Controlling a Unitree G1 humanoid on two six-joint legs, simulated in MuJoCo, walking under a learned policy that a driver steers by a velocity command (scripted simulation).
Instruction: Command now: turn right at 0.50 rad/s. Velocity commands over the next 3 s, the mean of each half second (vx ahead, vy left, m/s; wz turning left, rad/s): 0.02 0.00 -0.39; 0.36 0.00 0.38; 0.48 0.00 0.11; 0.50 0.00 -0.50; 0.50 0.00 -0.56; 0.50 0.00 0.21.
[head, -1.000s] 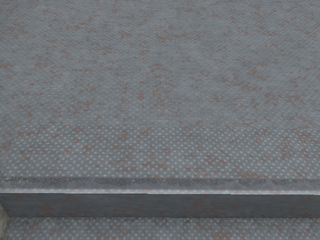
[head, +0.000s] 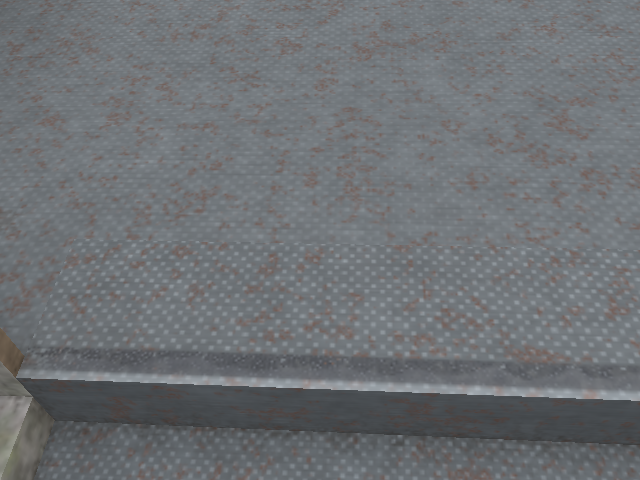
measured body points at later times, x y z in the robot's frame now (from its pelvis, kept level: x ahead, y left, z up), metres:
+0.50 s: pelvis +0.00 +0.03 +0.02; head +0.03 +0.05 +0.46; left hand +0.19 +0.22 -0.11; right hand +0.08 -0.23 -0.08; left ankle +0.02 +0.10 -0.72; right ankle -0.04 -0.09 -0.68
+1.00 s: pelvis +0.16 +0.06 +0.02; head +0.22 +0.05 +0.47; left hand +0.07 +0.30 -0.10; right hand +0.46 -0.08 -0.02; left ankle +0.31 +0.18 -0.52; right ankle -0.01 -0.08 -0.71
